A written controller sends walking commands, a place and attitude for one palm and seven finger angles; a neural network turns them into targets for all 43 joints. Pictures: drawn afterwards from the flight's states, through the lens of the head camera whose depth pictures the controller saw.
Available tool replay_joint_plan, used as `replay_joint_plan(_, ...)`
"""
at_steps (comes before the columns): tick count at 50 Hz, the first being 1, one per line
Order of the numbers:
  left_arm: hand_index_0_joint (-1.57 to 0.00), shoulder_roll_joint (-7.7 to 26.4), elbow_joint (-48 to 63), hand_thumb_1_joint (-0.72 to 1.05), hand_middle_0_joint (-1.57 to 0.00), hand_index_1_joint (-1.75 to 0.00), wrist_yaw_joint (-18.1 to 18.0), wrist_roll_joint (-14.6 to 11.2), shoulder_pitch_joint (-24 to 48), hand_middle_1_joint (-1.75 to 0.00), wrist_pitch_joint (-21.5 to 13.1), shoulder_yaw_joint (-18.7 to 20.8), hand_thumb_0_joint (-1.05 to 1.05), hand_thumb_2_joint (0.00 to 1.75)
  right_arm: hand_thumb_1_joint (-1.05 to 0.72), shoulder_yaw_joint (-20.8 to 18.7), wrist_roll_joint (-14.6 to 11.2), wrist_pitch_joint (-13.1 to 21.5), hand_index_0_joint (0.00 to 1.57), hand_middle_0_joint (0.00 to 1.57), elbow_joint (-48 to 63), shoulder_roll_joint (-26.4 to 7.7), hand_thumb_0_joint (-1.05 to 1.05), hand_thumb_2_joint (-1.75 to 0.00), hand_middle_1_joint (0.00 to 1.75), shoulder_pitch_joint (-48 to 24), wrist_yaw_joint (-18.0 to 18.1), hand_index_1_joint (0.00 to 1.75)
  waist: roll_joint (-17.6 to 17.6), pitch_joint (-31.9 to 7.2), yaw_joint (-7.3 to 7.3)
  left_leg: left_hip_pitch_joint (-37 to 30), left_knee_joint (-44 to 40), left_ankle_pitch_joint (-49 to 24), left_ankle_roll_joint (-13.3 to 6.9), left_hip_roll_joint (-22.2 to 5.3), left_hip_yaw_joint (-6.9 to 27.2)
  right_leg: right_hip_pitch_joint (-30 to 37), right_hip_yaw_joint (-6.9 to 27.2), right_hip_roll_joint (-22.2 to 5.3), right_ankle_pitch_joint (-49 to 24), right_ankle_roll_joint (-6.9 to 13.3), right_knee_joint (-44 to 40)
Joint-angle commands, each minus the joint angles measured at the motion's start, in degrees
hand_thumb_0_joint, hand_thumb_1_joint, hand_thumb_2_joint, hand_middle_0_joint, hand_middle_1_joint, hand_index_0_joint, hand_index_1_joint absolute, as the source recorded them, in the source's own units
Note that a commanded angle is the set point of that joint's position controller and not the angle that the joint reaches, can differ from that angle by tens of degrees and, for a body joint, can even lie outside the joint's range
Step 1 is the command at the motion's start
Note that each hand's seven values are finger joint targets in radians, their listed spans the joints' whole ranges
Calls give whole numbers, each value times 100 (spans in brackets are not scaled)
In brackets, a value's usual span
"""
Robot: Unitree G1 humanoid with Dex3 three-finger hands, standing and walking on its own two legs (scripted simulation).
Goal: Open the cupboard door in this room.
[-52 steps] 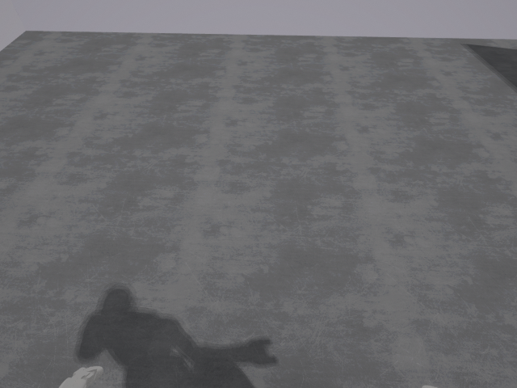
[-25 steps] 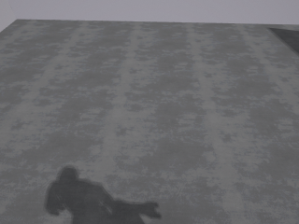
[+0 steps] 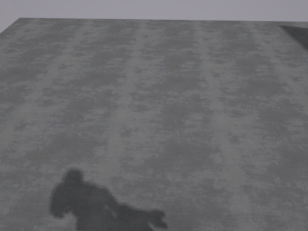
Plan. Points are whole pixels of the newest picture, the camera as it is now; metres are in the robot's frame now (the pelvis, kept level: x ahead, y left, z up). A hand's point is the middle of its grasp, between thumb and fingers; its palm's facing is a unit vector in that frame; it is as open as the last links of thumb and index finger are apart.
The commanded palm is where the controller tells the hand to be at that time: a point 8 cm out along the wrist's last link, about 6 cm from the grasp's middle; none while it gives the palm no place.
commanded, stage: turn or walk to find it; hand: left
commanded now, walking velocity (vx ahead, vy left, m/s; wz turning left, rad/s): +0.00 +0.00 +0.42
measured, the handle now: out of the picture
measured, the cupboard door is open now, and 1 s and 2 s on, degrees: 0 0 0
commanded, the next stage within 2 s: none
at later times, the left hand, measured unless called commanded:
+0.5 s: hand out of the picture +0.03 +0.23 -0.17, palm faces +0.18 -0.96 -0.23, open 7.4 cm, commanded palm none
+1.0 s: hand out of the picture -0.10 +0.17 -0.17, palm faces +0.44 -0.86 -0.25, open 7.4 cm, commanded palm none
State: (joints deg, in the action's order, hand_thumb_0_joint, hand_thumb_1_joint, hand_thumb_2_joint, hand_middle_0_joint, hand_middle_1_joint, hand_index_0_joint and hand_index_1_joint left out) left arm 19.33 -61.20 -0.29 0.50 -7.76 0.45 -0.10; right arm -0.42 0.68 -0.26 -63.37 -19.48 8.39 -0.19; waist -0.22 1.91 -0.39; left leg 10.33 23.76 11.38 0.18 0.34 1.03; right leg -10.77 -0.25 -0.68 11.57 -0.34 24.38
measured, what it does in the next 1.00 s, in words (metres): steps on the spot, turning left: right foot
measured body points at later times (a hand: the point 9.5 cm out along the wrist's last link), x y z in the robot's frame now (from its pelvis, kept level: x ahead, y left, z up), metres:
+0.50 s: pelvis -0.02 +0.01 +0.00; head +0.01 +0.03 +0.45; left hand +0.02 +0.28 -0.15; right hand +0.05 -0.22 -0.15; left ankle +0.02 +0.12 -0.74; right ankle -0.03 -0.14 -0.69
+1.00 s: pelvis -0.05 -0.02 -0.01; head -0.03 -0.02 +0.44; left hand -0.12 +0.21 -0.15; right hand +0.11 -0.25 -0.15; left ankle -0.12 +0.10 -0.70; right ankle -0.03 -0.14 -0.74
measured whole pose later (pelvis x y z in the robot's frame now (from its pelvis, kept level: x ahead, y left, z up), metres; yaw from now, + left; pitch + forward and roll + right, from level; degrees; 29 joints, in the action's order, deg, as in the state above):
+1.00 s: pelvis -0.05 -0.02 -0.01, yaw +25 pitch -1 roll +1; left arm 11.1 -53.6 -1.5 1.6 -16.2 0.7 1.8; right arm -4.6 0.7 -4.9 -56.5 -14.4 11.5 -0.6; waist -1.0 3.6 0.7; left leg 21.4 49.6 24.5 3.2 -1.8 -0.9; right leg -11.0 -9.1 -6.2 18.6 -0.4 30.8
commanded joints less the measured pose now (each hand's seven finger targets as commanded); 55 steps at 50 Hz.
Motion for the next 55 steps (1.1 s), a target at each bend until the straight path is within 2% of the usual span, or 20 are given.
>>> replay_joint_plan(1,-20,627,359,90,-20,-30,-114,20,-159,-30,12,165,0,90,-90,-93,19,22,20,20,433,-469,0,-90,30,-15,27,30,-132,-193,80,620,-26,-373,-120,-537,528,73,577,-822,-12,93,-260)
replay_joint_plan(8,-20,788,804,90,-20,-30,-199,74,-163,-30,60,310,0,90,-90,-244,-4,-121,20,20,715,-275,0,-90,30,433,19,30,-932,-346,-55,751,1426,601,11,-210,68,-257,823,-1763,-813,739,-193)
replay_joint_plan(10,-20,691,918,90,-20,-30,-200,75,-110,-30,83,317,0,90,-90,-271,-12,-102,20,20,713,-200,0,-90,30,600,-5,30,-630,-355,-125,343,831,-68,-31,-349,107,-580,339,-1549,-712,506,315)
replay_joint_plan(11,-20,500,995,90,-20,-30,-179,48,-153,-30,111,316,0,90,-90,-293,18,-65,20,20,754,-341,0,-90,30,683,-7,30,77,-358,-152,172,366,-768,-222,-721,790,-936,-105,-1043,-197,190,956)
replay_joint_plan(12,-20,225,1066,90,-20,-30,-173,22,-42,-30,140,272,0,90,-90,-367,73,-39,20,20,791,-647,0,-90,30,810,3,30,1291,-229,-232,267,-444,-1302,-694,-1447,2221,-1274,-612,-223,1030,-200,2078)
replay_joint_plan(13,-20,227,1157,90,-20,-30,-202,47,112,-30,131,260,0,90,-90,-412,52,-19,20,20,780,-715,0,-90,30,924,53,30,1544,-108,-263,214,-835,-1753,-1130,-1789,2889,-1597,-209,-68,2190,-211,3018)
replay_joint_plan(18,-20,12,1010,90,-20,-30,-129,41,-219,-30,121,350,0,90,-90,-420,36,1,20,20,970,-421,0,-90,30,607,170,30,779,-429,-25,-129,-494,-1612,-1075,-1198,1978,-1801,126,-222,1478,-250,3613)
replay_joint_plan(25,-20,-261,1178,90,-20,-30,-142,-6,-98,-30,125,370,0,90,-90,-541,73,-79,20,20,991,-349,0,-90,30,910,166,30,929,-584,-218,-301,-494,-1543,-1100,-1087,2413,-1319,72,0,1635,-286,2301)
replay_joint_plan(30,-20,-177,1061,90,-20,-30,-177,-39,-800,-30,95,434,0,90,-90,-610,58,-161,20,20,1179,-353,0,-90,30,568,90,30,872,-668,95,664,-300,-668,-688,-655,2318,252,-86,163,627,-202,323)
replay_joint_plan(31,-20,-7,1014,90,-20,-30,-195,-8,-1023,-30,66,488,0,90,-90,-604,28,-186,20,20,1248,-212,0,-90,30,489,63,30,563,-595,196,1376,-47,75,-421,-380,2045,960,48,-97,343,-117,-357)
replay_joint_plan(33,-20,806,1200,90,-20,-30,-238,121,-859,-30,17,616,0,90,-90,-586,42,-205,20,20,1455,179,0,-90,30,396,56,30,-1685,-145,285,2904,2761,1895,235,618,390,690,2572,-2621,1021,852,-1366)
replay_joint_plan(34,-20,663,1337,90,-20,-30,-256,73,-542,-30,30,555,0,90,-90,-643,94,-210,20,20,1445,-64,0,-90,30,315,31,30,-926,-26,175,2494,3594,1795,133,259,631,-190,2064,-2593,781,966,-1268)
replay_joint_plan(36,-20,288,1391,90,-20,-30,-231,67,-71,-30,-59,487,0,90,-90,-631,71,-296,20,20,1178,65,0,-90,30,521,-38,30,-991,330,-130,2266,4280,1141,161,101,466,-636,1213,-1797,250,741,-1151)
replay_joint_plan(39,-20,93,1344,90,-20,-30,-194,68,-240,-30,-116,401,0,90,-90,-583,48,-301,20,20,1029,176,0,-90,30,730,-76,30,-866,319,-198,2264,4563,650,287,41,145,-290,344,-1418,-831,634,-777)
replay_joint_plan(48,-20,451,992,90,-20,-30,-192,160,-1187,-30,-67,531,0,90,-90,-395,-18,-218,20,20,1281,315,0,-90,30,-221,-63,30,-1143,15,340,1505,2167,1526,311,-113,-442,501,156,-1856,-2489,910,-95)
replay_joint_plan(51,-20,544,944,90,-20,-30,-190,122,-1071,-30,-49,589,0,90,-90,-377,-31,-126,20,20,1156,254,0,-90,30,256,-28,30,-1119,-462,102,624,729,699,222,-23,-630,609,-196,-1731,-2947,575,611)
replay_joint_plan(52,-20,480,949,90,-20,-30,-178,69,-1022,-30,-24,570,0,90,-90,-409,-18,-83,20,20,1079,105,0,-90,30,493,-29,30,-782,-601,-41,-112,-73,-164,149,-82,-544,232,-437,-1563,-2577,301,1118)
replay_joint_plan(53,-20,218,1057,90,-20,-30,-153,25,-1079,-30,3,527,0,90,-90,-509,15,-15,20,20,1061,-377,0,-90,30,737,-18,30,411,-923,-149,-1175,-365,-1578,-150,-1038,509,-783,-785,-1112,-1010,-60,2151)
replay_joint_plan(54,-20,-179,1234,90,-20,-30,-134,28,-1000,-30,33,415,0,90,-90,-618,-15,-18,20,20,1021,-842,0,-90,30,984,28,30,1845,-959,-223,-1607,-227,-4226,-841,-2310,2020,-2106,-707,-500,2460,-399,3161)
replay_joint_plan(55,-20,-63,1266,90,-20,-30,-179,58,-753,-30,121,413,0,90,-90,-619,-3,-84,20,20,967,-832,0,-90,30,1096,47,30,1165,-897,-331,-1090,-141,-3979,-1236,-2435,1551,-1837,-277,-582,2588,-307,3715)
